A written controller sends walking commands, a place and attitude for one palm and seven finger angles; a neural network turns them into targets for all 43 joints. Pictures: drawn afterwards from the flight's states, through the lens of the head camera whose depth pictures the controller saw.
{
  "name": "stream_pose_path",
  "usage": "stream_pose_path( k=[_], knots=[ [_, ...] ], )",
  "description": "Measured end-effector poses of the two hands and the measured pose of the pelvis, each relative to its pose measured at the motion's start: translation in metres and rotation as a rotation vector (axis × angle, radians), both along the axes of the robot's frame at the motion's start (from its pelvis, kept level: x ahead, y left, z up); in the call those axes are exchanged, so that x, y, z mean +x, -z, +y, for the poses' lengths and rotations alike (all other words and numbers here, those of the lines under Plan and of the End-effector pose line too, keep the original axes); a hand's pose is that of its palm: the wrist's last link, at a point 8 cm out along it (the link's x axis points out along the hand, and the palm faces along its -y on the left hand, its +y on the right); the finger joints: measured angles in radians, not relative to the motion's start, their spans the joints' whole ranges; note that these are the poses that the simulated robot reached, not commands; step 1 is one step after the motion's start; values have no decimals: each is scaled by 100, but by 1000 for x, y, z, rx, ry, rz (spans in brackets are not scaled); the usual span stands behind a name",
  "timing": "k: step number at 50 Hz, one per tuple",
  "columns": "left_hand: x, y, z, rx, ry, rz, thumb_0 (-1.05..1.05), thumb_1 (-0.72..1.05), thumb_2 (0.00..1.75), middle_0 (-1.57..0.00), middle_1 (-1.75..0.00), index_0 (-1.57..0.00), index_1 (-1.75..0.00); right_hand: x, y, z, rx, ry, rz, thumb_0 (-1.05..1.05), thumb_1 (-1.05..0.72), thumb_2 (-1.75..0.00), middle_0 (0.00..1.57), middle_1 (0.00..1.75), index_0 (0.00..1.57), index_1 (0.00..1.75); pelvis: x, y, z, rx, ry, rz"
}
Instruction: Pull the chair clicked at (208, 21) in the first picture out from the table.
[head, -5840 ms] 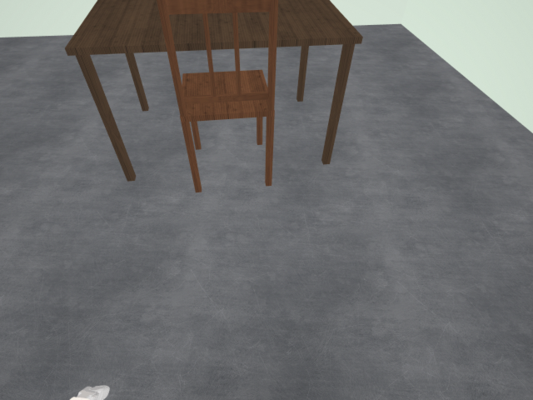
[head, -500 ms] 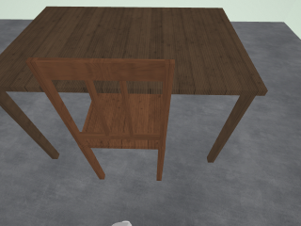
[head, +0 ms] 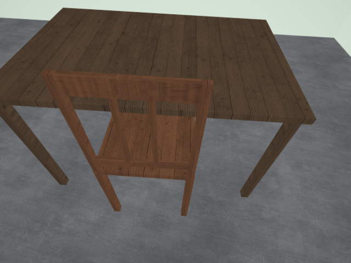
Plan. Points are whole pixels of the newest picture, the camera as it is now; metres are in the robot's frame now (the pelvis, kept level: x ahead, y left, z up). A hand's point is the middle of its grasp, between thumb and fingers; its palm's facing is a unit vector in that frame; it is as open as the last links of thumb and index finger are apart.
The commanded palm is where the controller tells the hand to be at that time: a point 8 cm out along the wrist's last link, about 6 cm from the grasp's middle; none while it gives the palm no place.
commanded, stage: look again from close up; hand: left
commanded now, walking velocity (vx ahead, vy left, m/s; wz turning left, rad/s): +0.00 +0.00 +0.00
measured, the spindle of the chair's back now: (121, 133) +0.49 +0.20 -0.06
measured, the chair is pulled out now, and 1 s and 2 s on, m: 0.00 0.00 0.00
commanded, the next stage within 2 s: come to a stop and stand still in 0.52 s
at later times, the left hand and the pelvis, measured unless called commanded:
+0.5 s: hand out of the picture +0.00 +0.19 -0.17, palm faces +0.01 -0.98 -0.20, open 7.4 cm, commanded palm none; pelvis +0.01 +0.02 +0.00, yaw +0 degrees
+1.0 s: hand out of the picture +0.01 +0.20 -0.17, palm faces -0.01 -0.97 -0.23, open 7.4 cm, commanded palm none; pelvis +0.02 +0.02 +0.00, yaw +0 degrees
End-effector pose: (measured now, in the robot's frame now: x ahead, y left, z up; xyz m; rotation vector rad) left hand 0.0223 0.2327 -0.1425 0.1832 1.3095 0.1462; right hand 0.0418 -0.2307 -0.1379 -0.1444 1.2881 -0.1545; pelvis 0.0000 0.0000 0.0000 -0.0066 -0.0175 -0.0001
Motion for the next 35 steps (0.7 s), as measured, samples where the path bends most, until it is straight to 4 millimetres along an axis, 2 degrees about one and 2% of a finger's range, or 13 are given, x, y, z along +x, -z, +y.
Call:
stream_pose_path(
  k=[7, 13, 20, 35],
  knots=[
    [-18, 0, 3, -7, -18, 46, 0, 91, 90, -20, -30, -20, -30, 11, -2, 6, 1, -15, -12, 0, -91, -90, 20, 30, 20, 30, 2, -2, 5, 2, -1, -7],
    [-28, 0, 4, -16, -25, 75, 0, 91, 90, -20, -30, -20, -30, 10, -3, 10, 1, -17, -1, 0, -92, -90, 20, 30, 20, 30, 3, -3, 9, 4, -1, -7],
    [-32, 0, 5, -20, -27, 91, 0, 91, 90, -20, -30, -20, -30, 0, -2, 13, 0, -4, 26, 0, -92, -90, 20, 30, 20, 30, 5, -4, 14, 7, 0, -9],
    [-28, 0, 8, -17, -14, 88, 0, 91, 90, -20, -30, -20, -30, -28, 1, 22, 12, 19, 95, 0, -92, -90, 20, 30, 20, 30, 6, -5, 18, 4, 0, -7]
  ],
)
